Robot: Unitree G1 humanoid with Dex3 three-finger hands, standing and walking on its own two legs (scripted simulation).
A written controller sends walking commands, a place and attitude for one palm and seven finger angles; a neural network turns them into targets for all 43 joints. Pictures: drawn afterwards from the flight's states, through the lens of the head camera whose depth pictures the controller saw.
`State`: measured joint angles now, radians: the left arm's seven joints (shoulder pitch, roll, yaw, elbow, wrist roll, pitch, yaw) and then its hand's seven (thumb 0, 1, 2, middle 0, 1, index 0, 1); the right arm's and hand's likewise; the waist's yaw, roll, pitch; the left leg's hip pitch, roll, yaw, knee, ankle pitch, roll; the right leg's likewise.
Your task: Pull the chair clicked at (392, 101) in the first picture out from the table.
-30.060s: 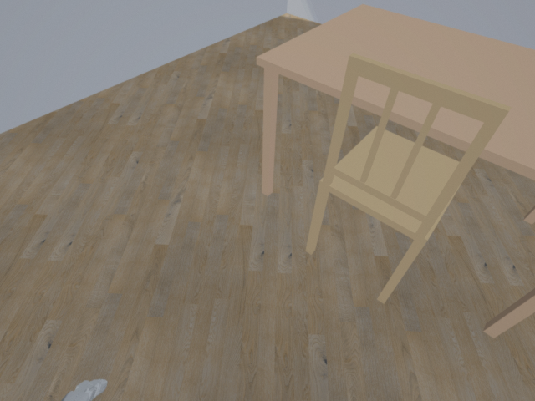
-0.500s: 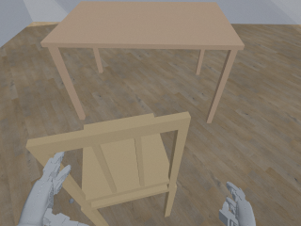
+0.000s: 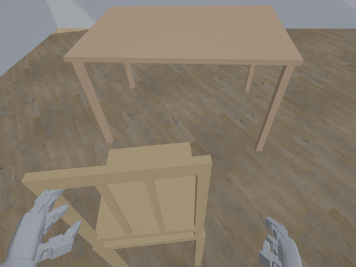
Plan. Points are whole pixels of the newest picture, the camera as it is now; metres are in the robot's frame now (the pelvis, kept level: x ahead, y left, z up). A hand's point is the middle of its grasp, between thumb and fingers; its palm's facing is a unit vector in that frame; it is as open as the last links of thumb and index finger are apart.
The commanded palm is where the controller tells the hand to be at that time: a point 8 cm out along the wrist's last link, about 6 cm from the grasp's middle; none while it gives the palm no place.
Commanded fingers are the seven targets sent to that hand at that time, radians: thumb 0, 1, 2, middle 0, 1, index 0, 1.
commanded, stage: draw the hand back to the body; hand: left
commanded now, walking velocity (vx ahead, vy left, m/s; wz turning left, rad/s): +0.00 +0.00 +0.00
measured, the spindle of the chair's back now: (117, 212) +0.26 +0.20 -0.07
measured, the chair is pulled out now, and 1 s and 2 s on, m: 0.65 0.65 0.65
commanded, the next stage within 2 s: step back with the hand held close in 0.42 s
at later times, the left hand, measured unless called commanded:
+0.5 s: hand (55, 238) +0.15 +0.25 +0.06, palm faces +0.21 -0.82 -0.53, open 6.4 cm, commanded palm +0.13 +0.30 +0.18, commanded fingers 0.00 0.90 0.90 -0.20 -0.30 -0.20 -0.30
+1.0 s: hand out of the picture +0.12 +0.26 +0.21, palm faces +0.41 -0.71 -0.57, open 7.2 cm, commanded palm +0.06 +0.31 +0.18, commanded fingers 0.00 0.90 0.90 -0.20 -0.30 -0.20 -0.30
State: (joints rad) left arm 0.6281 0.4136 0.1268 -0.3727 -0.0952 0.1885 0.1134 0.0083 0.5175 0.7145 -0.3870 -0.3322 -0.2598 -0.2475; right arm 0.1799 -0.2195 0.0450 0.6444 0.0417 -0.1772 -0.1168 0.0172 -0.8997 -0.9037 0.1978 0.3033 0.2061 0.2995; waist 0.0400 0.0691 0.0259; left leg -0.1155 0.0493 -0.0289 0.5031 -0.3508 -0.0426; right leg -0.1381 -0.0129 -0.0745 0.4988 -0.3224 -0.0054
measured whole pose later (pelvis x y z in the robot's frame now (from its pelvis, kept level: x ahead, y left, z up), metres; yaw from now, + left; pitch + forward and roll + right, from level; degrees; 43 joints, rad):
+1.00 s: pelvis -0.08 +0.01 +0.00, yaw +0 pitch -1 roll -1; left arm 0.58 0.52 0.48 -0.63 -0.08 -0.13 0.17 0.02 0.89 0.90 -0.22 -0.30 -0.27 -0.33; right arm 0.14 -0.21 -0.02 0.60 0.05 -0.03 -0.10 0.02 -0.90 -0.90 0.20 0.30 0.21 0.30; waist 0.01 0.04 0.05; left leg -0.29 0.04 -0.03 0.55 -0.24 -0.03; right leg -0.29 -0.02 -0.08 0.49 -0.19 0.00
